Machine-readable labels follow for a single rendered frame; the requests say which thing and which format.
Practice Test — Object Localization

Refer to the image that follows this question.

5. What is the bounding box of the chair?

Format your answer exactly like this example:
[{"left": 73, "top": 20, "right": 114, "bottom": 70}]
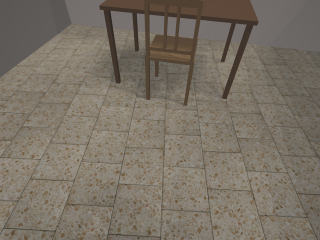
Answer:
[{"left": 144, "top": 0, "right": 204, "bottom": 106}]

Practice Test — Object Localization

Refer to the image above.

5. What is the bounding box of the table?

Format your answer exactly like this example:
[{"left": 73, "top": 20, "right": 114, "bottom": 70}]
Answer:
[{"left": 99, "top": 0, "right": 259, "bottom": 99}]

